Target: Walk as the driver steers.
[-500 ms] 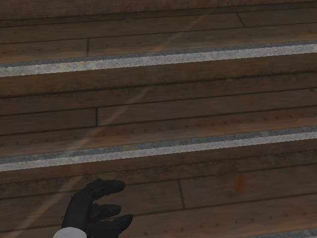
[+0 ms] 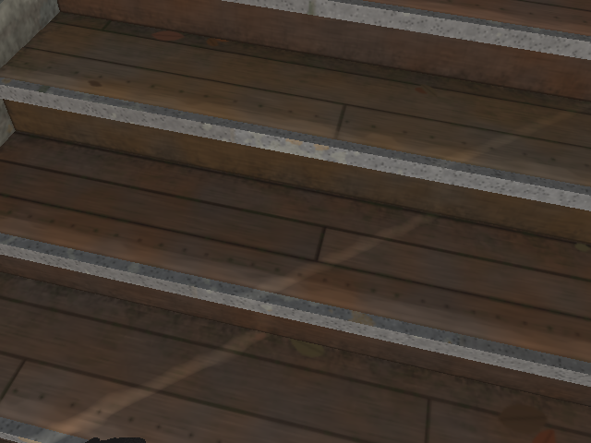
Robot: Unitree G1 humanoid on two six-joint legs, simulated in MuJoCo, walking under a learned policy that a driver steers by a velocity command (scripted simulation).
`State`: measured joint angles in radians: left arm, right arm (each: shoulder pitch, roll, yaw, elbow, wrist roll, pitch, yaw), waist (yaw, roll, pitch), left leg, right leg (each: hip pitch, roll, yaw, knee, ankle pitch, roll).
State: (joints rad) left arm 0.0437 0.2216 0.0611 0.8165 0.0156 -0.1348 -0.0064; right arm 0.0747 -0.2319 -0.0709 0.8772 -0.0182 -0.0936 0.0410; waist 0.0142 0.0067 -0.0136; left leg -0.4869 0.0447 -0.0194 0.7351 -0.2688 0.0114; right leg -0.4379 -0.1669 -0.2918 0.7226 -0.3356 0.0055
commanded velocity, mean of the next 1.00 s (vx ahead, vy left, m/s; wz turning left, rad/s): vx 0.18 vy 0.00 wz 0.07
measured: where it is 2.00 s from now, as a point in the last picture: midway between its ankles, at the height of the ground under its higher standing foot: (364, 225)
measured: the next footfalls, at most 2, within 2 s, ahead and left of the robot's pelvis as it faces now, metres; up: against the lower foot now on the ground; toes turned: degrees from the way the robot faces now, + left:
right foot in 0.28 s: +0.09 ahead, -0.13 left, +0.00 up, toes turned -1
right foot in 1.10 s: +0.42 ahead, -0.18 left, +0.16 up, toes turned -4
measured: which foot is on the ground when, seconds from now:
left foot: down 0.00-1.00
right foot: up 0.00-0.26, down 0.28-0.68, up 0.70-1.00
